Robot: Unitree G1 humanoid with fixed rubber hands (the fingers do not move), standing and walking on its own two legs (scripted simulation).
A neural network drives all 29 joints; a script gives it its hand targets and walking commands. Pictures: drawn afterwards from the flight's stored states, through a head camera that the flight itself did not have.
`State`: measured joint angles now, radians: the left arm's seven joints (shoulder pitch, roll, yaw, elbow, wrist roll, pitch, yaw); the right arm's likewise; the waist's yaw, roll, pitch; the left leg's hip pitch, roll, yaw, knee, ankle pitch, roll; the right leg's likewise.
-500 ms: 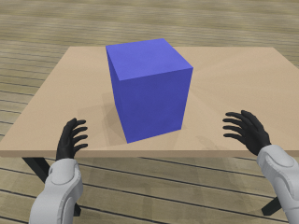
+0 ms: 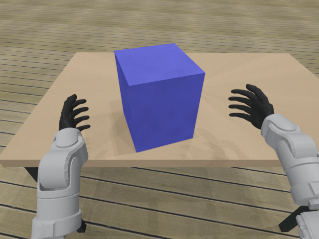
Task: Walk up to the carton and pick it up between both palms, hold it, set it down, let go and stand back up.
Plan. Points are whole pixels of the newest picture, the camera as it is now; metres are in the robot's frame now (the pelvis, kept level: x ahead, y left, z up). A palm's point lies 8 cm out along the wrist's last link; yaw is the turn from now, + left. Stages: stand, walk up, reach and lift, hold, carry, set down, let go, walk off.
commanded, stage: reach and lift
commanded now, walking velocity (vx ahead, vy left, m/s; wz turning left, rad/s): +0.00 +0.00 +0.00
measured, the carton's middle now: (155, 96) +0.53 +0.02 +0.11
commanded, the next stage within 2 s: none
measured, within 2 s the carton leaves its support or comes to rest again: neither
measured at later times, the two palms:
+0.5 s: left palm (77, 105) +0.36 +0.20 +0.21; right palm (254, 89) +0.40 -0.22 +0.22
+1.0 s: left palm (78, 85) +0.40 +0.20 +0.23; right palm (232, 66) +0.46 -0.17 +0.25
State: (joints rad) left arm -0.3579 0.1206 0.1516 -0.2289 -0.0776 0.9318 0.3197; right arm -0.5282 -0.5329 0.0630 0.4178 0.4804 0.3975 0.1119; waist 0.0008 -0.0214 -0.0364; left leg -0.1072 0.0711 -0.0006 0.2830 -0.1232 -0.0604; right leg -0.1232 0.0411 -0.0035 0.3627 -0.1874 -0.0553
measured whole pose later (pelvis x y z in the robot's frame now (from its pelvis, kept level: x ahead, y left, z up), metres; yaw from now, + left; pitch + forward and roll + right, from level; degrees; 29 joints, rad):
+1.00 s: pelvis +0.01 +0.01 +0.00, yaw +0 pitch +4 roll +0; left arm -0.94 0.12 0.20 0.37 -0.07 0.86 0.34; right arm -1.11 -0.54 0.20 0.90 0.49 0.43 0.15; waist 0.07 0.00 -0.09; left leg -0.26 0.08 0.00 0.33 -0.14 -0.07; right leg -0.26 0.04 0.00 0.37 -0.18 -0.05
